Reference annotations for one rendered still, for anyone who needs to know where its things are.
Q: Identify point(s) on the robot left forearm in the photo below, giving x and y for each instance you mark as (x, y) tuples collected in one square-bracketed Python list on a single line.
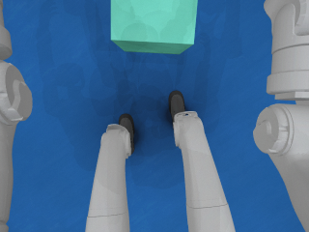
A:
[(6, 50)]

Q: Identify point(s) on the robot left upper arm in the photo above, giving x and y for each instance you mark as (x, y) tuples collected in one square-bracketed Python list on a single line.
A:
[(16, 105)]

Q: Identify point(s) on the robot right upper arm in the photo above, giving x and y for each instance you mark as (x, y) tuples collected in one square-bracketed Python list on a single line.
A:
[(282, 132)]

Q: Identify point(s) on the carton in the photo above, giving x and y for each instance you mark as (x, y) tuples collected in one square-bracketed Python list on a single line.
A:
[(153, 26)]

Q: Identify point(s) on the robot right foot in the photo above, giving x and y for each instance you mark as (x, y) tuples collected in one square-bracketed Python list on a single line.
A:
[(176, 104)]

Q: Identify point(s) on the robot right shin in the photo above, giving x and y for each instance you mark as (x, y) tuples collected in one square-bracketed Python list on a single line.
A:
[(179, 116)]

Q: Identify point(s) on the robot right forearm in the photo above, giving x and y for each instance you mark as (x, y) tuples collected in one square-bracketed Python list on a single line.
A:
[(289, 78)]

